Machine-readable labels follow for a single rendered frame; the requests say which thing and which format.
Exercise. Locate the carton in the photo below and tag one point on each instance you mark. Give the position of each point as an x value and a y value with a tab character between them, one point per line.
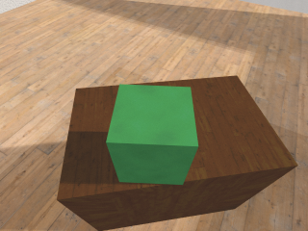
152	137

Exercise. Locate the pedestal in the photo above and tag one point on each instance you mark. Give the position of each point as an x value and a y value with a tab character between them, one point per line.
239	154

